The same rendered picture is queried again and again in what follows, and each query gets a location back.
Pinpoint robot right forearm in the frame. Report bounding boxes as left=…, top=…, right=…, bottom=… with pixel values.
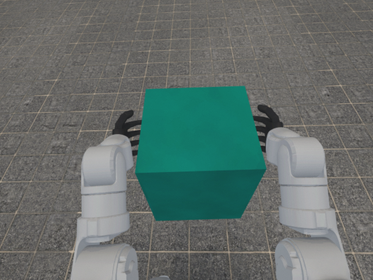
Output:
left=266, top=127, right=350, bottom=276

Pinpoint robot left forearm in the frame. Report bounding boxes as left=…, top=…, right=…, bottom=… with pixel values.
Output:
left=71, top=134, right=133, bottom=280

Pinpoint left robot hand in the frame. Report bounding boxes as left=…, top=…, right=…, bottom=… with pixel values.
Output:
left=112, top=110, right=142, bottom=156

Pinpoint robot right upper arm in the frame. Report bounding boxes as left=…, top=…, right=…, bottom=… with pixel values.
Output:
left=275, top=237, right=350, bottom=280

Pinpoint carton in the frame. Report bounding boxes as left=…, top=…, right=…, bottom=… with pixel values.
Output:
left=135, top=86, right=266, bottom=221

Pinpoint right robot hand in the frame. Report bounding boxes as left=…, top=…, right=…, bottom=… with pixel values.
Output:
left=253, top=104, right=283, bottom=153

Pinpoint robot left upper arm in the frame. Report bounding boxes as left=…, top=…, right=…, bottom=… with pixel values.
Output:
left=72, top=243, right=139, bottom=280

